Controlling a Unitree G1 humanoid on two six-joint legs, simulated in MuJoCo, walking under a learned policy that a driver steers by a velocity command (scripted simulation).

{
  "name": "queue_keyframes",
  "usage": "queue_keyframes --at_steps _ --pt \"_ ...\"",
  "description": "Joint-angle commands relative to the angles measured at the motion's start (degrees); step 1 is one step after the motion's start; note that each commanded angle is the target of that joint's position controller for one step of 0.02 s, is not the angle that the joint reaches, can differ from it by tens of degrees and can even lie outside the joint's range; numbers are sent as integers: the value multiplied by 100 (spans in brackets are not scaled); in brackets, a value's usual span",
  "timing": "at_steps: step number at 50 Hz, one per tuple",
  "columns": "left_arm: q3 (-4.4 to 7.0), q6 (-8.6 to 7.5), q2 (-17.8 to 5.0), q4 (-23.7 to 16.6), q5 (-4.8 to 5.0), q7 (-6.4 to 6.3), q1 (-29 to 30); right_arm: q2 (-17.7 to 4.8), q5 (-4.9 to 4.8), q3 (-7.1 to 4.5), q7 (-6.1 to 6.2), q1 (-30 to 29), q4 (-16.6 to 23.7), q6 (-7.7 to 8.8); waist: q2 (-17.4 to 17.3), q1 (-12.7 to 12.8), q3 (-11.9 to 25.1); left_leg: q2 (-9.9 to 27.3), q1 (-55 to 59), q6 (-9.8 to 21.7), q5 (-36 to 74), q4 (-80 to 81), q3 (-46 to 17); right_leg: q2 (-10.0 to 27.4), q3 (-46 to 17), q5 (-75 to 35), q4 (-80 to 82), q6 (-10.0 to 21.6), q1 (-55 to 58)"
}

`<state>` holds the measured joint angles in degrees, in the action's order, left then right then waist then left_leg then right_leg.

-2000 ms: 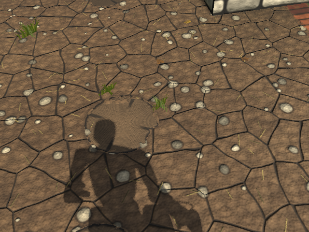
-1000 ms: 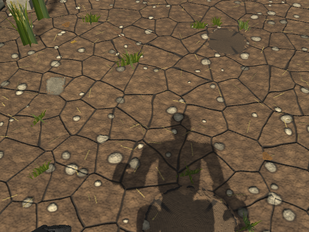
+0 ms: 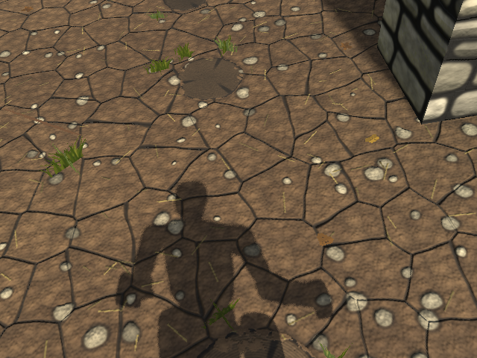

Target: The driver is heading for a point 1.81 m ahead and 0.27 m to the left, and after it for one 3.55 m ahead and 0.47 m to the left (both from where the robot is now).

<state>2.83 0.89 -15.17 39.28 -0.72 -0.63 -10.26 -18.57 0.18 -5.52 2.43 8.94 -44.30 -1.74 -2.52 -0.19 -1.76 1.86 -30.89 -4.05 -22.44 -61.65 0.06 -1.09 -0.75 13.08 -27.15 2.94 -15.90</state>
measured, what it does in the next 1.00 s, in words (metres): walks ahead: left foot, then left foot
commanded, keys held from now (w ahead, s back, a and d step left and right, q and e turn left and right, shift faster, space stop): no key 0.24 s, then w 0.76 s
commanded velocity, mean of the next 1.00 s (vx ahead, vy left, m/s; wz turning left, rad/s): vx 0.27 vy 0.00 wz -0.05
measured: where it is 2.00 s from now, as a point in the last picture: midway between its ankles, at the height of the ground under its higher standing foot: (254, 246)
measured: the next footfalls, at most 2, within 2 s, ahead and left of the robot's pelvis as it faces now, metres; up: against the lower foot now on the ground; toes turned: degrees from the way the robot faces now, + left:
left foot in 0.20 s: +0.04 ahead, +0.15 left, +0.00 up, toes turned -1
left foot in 0.90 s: +0.39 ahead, +0.15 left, +0.00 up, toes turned +0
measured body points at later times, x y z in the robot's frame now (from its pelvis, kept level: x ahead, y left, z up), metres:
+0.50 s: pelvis +0.04 +0.00 -0.01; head +0.04 -0.01 +0.44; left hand +0.13 +0.27 -0.13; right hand +0.11 -0.27 -0.14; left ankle +0.00 +0.15 -0.74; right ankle +0.01 -0.09 -0.74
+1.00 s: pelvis +0.26 +0.06 -0.02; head +0.30 +0.07 +0.43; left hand +0.27 +0.34 -0.15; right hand +0.45 -0.19 -0.10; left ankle +0.35 +0.15 -0.74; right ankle +0.10 -0.09 -0.65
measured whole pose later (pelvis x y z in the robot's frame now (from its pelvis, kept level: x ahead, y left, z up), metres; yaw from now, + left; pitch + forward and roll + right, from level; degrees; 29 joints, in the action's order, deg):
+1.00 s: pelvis +0.26 +0.06 -0.02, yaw -1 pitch +1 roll +0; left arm 2.9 -4.0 -15.7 50.2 1.8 -0.3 -22.4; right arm -15.5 -0.6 -2.5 -2.2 4.6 -43.2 4.9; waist 0.7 2.4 -2.7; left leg -1.3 -24.0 3.4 -8.5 -31.7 3.0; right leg 1.2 -3.4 25.6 -63.6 1.2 -14.8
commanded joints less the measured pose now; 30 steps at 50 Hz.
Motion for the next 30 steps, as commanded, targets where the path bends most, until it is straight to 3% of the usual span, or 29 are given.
queue_keyframes --at_steps 1,3,7,9,10,11,12,13,14,16,18,20,21,23,24,25,26,27,28,30 --pt "136 -119 -676 -323 2 -67 297 -239 -24 -21 -2 -27 305 67 967 -56 696 168 134 -51 374 650 -250 1249 -983 -2242 761 912 785" --pt "152 -102 -745 -245 0 -73 243 -160 -12 42 -30 -177 328 69 1024 67 635 179 485 -53 277 1387 -229 1280 -1077 -1893 771 955 777" --pt "137 -73 -769 -67 7 -1 226 -267 -57 47 -65 -120 262 88 1035 149 416 90 1149 12 116 2455 -105 1327 -1387 -1389 762 1051 540" --pt "72 -74 -631 41 81 17 318 -159 -13 87 -95 145 119 143 856 -95 354 40 1850 138 1213 3788 -39 1136 -1317 -1219 607 808 336" --pt "39 -114 -537 119 64 23 158 -266 66 91 -105 221 78 176 658 -87 446 200 2350 231 1990 4045 -267 982 -1269 -999 562 551 171" --pt "13 -170 -463 140 -43 51 2 -572 108 48 -88 305 83 192 186 85 607 624 2779 387 3072 3845 -634 676 -1018 -575 324 289 -45" --pt "48 -212 -477 175 -50 92 -192 -757 29 -16 -106 156 -21 190 -447 353 612 623 2524 614 2611 3568 -548 281 -596 -198 390 91 24" --pt "39 -195 -533 237 -59 79 82 -419 -5 40 -151 126 -21 203 -360 94 644 466 2131 665 1232 3764 -510 100 -357 321 235 -48 317" --pt "72 -150 -580 202 -6 49 338 -320 19 68 -157 148 -60 215 -294 4 474 373 1841 667 80 3916 -503 2 -236 923 33 -35 263" --pt "103 -76 -571 181 65 0 288 -394 -5 67 -129 201 -70 274 -416 3 -44 413 1389 812 -1458 4139 -717 -70 -180 2041 -235 103 -244" --pt "105 -193 -433 170 113 14 211 -461 -62 60 -96 449 -107 380 -565 -26 -347 777 1396 1061 -2050 4423 -1296 -66 -63 1992 -574 167 -660" --pt "106 -368 -275 203 164 75 117 -629 -122 17 -83 546 -146 429 -887 30 -407 1340 1494 1399 -2241 4834 -2079 -91 241 1305 -1043 169 -699" --pt "119 -431 -271 244 188 104 23 -639 -145 18 -88 451 -115 433 -888 102 -452 1406 1337 1449 -2067 4865 -2153 -24 218 1170 -915 237 -475" --pt "183 -505 -365 504 203 136 -556 -445 -175 85 -125 -51 71 439 -539 436 -405 926 733 1130 -1278 4382 -1405 79 10 1072 -116 411 566" --pt "266 -539 -622 662 185 126 -971 -175 -168 169 -137 -284 219 488 167 545 -349 357 267 782 -579 3368 -630 497 -882 1519 437 612 1048" --pt "383 -566 -1032 786 178 149 -1510 2 -157 209 -124 -448 380 596 1342 658 -230 -231 -595 440 2 1719 180 1377 -2580 1761 1276 1054 1849" --pt "394 -616 -1158 768 109 189 -1740 -257 -196 154 -112 -591 526 696 1707 772 -306 -291 -1561 452 -875 558 -166 2118 -3876 1141 1646 1580 2259" --pt "321 -674 -955 745 86 179 -1630 -370 -245 96 -142 -412 475 757 1162 552 -297 -23 -2039 575 -887 -217 -452 2212 -3748 619 1445 1610 2530" --pt "281 -705 -814 704 95 167 -1557 -294 -250 119 -191 -274 407 791 858 452 -156 156 -2257 714 -466 -455 -506 2092 -3281 361 1376 1460 2716" --pt "197 -654 -644 678 99 147 -1354 -215 -178 121 -292 -386 371 799 606 349 -172 450 -2222 788 273 -151 -402 1798 -2341 -458 1513 1109 2565"
Keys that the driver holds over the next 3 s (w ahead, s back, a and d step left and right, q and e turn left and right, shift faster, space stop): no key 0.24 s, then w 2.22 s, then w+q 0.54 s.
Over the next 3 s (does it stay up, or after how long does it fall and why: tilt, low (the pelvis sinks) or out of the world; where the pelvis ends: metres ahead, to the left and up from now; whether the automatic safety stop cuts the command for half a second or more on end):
stays up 1.36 0.05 -0.01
